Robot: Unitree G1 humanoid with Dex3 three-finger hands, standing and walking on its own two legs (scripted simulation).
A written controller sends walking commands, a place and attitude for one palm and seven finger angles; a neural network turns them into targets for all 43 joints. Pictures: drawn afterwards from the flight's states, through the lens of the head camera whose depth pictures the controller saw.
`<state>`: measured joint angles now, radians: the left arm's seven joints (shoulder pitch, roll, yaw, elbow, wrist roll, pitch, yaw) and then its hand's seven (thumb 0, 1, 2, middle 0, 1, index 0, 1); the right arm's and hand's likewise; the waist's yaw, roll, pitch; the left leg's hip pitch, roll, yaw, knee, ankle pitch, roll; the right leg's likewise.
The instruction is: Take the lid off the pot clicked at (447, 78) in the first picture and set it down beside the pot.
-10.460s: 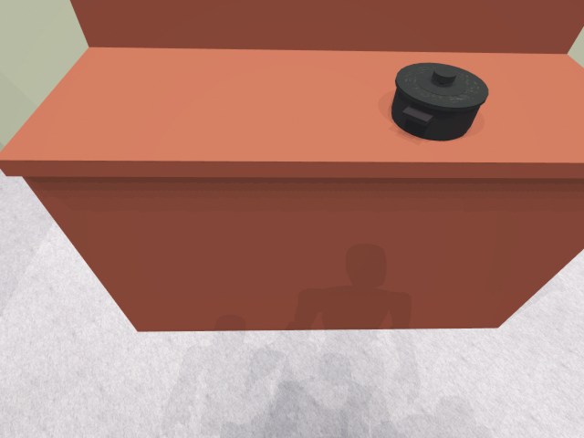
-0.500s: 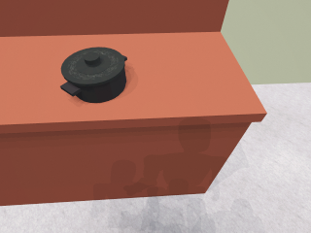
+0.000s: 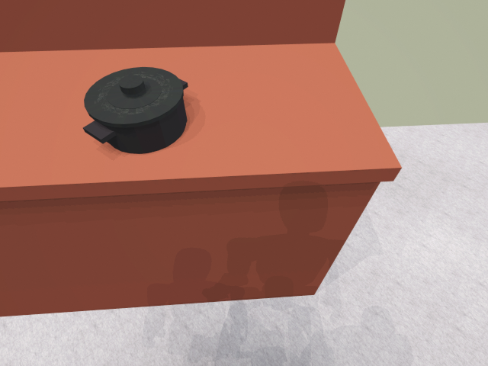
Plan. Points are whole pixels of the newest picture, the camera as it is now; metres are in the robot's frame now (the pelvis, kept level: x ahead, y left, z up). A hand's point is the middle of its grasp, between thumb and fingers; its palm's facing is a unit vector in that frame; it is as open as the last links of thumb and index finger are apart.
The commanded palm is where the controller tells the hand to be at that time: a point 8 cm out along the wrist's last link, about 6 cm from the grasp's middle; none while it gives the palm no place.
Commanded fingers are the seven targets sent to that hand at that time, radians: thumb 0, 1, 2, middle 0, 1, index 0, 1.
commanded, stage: look again from close up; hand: left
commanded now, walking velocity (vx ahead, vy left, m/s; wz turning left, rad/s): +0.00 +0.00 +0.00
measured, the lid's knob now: (132, 84) +0.55 +0.24 +0.16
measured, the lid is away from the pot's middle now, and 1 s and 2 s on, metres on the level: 0.00 0.00 0.00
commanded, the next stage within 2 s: shuffle to correct the standing spot in 0.28 s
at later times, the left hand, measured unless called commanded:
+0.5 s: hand out of the picture +0.05 +0.19 -0.17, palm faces +0.03 -0.97 -0.24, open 7.4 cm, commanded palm none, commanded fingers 0.00 0.90 0.90 -0.20 -0.30 -0.20 -0.30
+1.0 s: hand (143, 349) +0.17 +0.20 -0.14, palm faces +0.16 -0.95 -0.26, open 7.4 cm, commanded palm none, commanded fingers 0.00 0.90 0.90 -0.20 -0.30 -0.20 -0.30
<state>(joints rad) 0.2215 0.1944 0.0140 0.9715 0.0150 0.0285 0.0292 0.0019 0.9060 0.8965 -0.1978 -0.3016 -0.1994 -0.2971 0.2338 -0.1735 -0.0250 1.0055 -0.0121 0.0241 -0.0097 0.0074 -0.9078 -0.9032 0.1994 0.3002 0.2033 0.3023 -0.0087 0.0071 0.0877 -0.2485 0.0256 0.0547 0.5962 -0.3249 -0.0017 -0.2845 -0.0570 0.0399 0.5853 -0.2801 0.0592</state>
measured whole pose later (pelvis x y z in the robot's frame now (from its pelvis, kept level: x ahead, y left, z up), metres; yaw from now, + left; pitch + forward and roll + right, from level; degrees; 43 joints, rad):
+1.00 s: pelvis +0.10 +0.00 +0.00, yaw +8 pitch +1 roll +2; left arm 0.18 0.14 0.04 0.91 0.01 -0.04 0.02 0.00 0.91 0.90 -0.20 -0.30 -0.20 -0.30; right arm 0.32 -0.21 -0.05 1.04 -0.03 0.04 -0.01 0.01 -0.91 -0.90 0.20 0.30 0.20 0.30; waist -0.02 0.06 0.08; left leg -0.44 0.01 0.01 1.07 -0.46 -0.02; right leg -0.26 -0.05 -0.11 0.58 -0.34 -0.04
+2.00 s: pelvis +0.13 +0.01 +0.01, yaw +7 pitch -2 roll +0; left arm 0.23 0.16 0.00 0.90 0.01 0.01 0.04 0.00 0.90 0.90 -0.20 -0.30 -0.20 -0.30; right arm 0.28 -0.15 -0.03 1.00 -0.02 0.03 -0.02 0.01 -0.91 -0.90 0.20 0.30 0.20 0.30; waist -0.02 0.00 0.06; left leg -0.24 0.00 0.04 0.55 -0.28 0.02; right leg -0.24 0.05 -0.02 0.52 -0.25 -0.05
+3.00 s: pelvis +0.14 +0.06 +0.01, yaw +6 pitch -1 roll +0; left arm 0.29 0.13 0.00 1.07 0.01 0.00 0.05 0.00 0.92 0.90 -0.20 -0.30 -0.20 -0.30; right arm 0.29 -0.13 -0.01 1.10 -0.01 -0.01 -0.03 0.02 -0.93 -0.90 0.20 0.30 0.20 0.30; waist 0.00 0.01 0.06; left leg -0.18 -0.06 0.09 0.45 -0.27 0.09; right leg -0.21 -0.01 0.04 0.47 -0.25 0.02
